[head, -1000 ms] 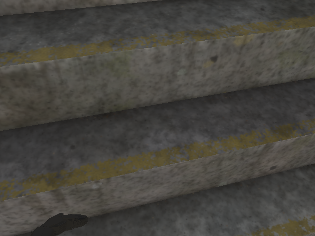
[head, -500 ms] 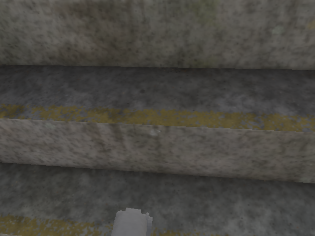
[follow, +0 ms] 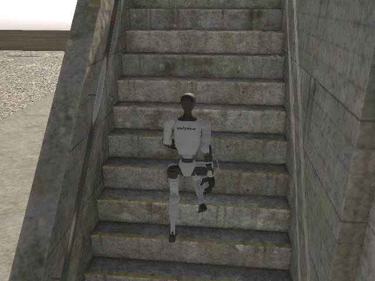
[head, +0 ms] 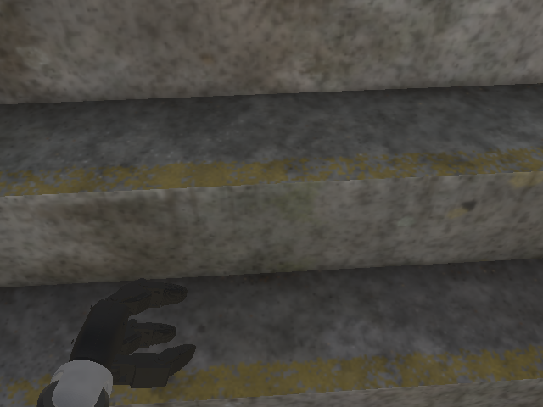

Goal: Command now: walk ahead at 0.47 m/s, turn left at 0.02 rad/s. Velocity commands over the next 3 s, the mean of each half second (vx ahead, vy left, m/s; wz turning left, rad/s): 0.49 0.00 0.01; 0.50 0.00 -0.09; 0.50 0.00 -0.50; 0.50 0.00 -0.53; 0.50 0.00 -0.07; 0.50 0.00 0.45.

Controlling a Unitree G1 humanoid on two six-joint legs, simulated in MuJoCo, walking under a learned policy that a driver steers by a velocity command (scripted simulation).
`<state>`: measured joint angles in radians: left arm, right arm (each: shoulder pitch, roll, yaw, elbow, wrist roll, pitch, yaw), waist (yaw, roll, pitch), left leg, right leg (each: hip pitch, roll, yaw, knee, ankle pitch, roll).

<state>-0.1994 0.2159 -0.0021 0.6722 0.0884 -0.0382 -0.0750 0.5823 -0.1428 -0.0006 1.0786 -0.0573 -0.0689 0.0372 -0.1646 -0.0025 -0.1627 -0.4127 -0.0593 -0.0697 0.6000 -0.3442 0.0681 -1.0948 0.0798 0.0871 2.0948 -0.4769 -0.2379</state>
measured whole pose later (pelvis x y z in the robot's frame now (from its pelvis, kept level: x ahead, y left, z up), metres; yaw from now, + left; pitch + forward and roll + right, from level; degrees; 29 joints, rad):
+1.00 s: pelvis +0.34 +0.00 +0.32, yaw +0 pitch +7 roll +4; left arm 0.48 0.11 0.02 1.18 0.04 -0.12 -0.15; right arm -0.07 -0.07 0.07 0.72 -0.04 0.03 0.05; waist 0.00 -0.04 -0.09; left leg -0.99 0.07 0.23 1.38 -0.51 0.11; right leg -0.42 -0.10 0.18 1.07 0.12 -0.17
